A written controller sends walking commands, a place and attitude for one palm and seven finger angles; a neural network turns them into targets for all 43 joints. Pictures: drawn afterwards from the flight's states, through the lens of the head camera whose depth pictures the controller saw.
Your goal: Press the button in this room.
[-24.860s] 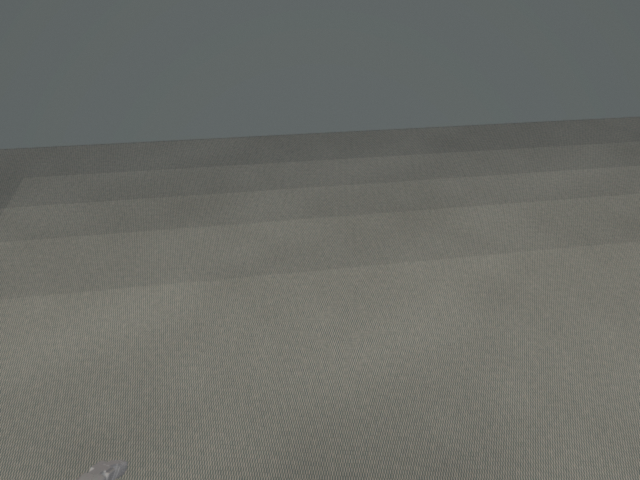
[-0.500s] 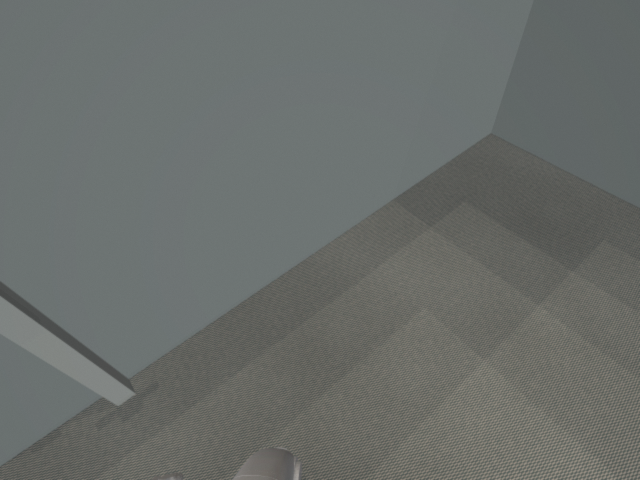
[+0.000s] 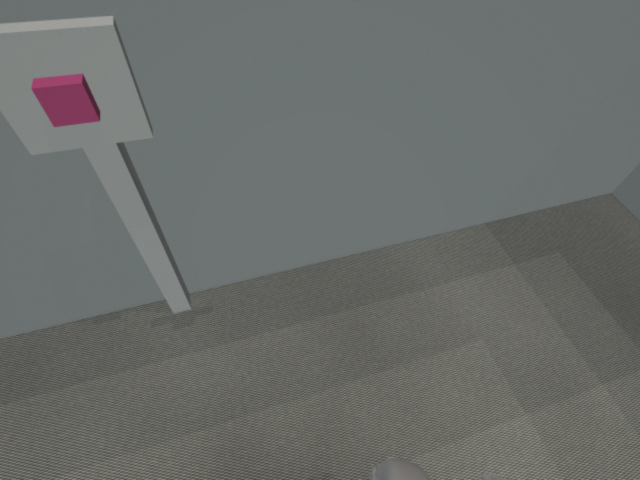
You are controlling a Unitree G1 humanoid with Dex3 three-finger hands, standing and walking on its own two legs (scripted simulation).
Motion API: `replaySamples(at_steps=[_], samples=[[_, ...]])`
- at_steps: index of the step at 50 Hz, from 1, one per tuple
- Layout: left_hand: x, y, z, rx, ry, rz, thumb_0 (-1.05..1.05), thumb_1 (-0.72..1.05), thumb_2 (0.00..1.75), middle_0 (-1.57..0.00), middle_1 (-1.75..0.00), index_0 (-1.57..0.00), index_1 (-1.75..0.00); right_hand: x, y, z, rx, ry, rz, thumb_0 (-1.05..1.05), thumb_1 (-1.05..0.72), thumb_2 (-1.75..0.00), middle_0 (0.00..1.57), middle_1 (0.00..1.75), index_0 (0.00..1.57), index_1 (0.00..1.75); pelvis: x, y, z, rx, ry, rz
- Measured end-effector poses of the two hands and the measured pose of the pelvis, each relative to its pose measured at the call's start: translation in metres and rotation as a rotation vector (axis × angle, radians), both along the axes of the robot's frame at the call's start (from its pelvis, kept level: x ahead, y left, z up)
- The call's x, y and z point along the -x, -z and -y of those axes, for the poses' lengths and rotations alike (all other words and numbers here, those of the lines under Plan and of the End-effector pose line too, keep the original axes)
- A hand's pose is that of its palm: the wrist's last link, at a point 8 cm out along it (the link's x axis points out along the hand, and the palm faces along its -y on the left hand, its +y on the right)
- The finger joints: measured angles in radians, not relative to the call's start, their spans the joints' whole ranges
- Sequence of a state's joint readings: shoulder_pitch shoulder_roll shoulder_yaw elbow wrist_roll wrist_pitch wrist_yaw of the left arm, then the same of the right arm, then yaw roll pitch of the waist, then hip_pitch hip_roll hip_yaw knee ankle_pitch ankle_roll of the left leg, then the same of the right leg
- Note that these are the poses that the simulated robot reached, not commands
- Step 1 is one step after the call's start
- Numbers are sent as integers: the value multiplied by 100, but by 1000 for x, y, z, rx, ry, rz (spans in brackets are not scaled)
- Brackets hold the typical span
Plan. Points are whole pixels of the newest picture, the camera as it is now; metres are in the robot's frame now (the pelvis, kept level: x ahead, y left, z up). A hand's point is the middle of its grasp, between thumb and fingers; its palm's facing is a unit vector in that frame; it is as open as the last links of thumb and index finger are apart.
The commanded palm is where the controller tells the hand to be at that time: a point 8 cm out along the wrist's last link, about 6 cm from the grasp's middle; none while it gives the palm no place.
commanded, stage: turn to face it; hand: left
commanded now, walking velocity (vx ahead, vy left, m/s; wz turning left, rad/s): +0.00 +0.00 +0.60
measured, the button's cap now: (68, 99) +0.62 +0.46 +0.08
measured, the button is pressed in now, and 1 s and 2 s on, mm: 0 0 0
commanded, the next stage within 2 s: take the last steps up to it in 0.50 s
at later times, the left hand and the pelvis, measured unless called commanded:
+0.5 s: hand out of the picture +0.00 +0.17 -0.15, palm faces +0.26 -0.93 -0.25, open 7.3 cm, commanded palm none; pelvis -0.02 -0.04 +0.00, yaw +16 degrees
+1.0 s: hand out of the picture -0.03 +0.21 -0.16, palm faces +0.34 -0.92 -0.19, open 7.4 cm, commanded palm none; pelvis +0.00 +0.01 +0.01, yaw +20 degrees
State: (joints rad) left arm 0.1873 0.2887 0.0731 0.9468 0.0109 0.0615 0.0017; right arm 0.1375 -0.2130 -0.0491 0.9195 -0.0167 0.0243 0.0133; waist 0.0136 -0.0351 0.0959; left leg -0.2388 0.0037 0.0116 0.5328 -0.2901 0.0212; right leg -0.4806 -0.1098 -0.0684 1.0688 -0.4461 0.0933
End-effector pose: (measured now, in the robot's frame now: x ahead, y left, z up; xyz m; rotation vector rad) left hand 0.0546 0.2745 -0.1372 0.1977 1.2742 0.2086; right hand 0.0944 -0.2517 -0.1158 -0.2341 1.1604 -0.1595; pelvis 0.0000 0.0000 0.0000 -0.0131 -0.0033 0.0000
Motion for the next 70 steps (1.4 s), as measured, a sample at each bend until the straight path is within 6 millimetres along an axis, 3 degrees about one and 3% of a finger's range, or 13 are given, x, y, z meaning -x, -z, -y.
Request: replaySamples(at_steps=[8, 13, 19, 24, 34, 38, 42, 47, 53, 58, 62, 70], samples=[[-27, -18, 16, -18, -17, 135, 1, 91, 90, -20, -29, -20, -30, 11, 12, 8, -32, -28, -51, 0, -91, -90, 20, 30, 21, 30, 4, 0, 12, -8, -88, 1], [-24, -22, 40, -45, -33, 198, 1, 91, 90, -20, -29, -20, -30, 11, 33, 27, -58, -49, -77, 0, -91, -90, 20, 30, 21, 30, 7, 9, 32, -18, -147, 2], [20, -27, 59, -34, -114, 149, 1, 91, 90, -20, -30, -20, -30, 3, 30, 36, -60, -109, -108, 0, -91, -90, 20, 30, 20, 30, 12, 1, 39, -34, -219, 17], [61, -20, 64, -8, -187, 82, 1, 91, 90, -20, -30, -21, -30, -4, 23, 27, -47, -170, -129, 0, -91, -90, 20, 30, 20, 30, 15, -3, 37, -44, -266, 11], [161, 19, 34, 56, -350, -80, 1, 91, 90, -20, -30, -20, -30, -30, 11, -37, 4, -320, -46, 0, -91, -90, 20, 30, 20, 30, 34, 8, 5, -19, -321, 11], [174, 12, 27, 78, -364, -120, 1, 91, 90, -20, -29, -20, -30, -24, 0, -57, -6, -335, -25, 0, -91, -90, 20, 30, 20, 30, 33, -2, -6, 2, -332, 15], [165, 3, 22, 86, -357, -88, 1, 91, 90, -20, -29, -20, -30, -10, -2, -63, -16, -315, -46, 0, -92, -90, 20, 30, 21, 30, 26, -9, -13, 4, -345, 12], [133, -2, 21, 83, -338, -39, 1, 91, 90, -20, -29, -20, -30, 17, 6, -53, -24, -270, -130, 0, -93, -90, 20, 30, 21, 30, 12, -11, -16, -11, -352, 11], [66, -7, 26, 73, -286, 33, 1, 91, 90, -20, -29, -20, -30, 51, 20, -33, -43, -196, -283, 0, -92, -90, 20, 30, 20, 30, -16, -7, -8, -30, -351, 11], [5, -4, 36, 35, -256, 122, 1, 91, 90, -20, -29, -20, -30, 55, 41, -13, -65, -164, -401, 0, -91, -90, 20, 30, 20, 30, -51, 9, 8, -40, -361, 13], [-4, -8, 51, 34, -311, 137, 1, 91, 90, -20, -29, -20, -30, 19, 41, -6, -67, -197, -419, 1, -91, -90, 20, 30, 20, 30, -73, 6, 13, -32, -381, 23], [21, -14, 59, 44, -400, -21, 0, 94, 90, -20, -29, -20, -30, -109, 25, -35, -82, -278, -207, 0, -92, -90, 20, 30, 20, 29, -117, -10, 2, -25, -403, 8]])
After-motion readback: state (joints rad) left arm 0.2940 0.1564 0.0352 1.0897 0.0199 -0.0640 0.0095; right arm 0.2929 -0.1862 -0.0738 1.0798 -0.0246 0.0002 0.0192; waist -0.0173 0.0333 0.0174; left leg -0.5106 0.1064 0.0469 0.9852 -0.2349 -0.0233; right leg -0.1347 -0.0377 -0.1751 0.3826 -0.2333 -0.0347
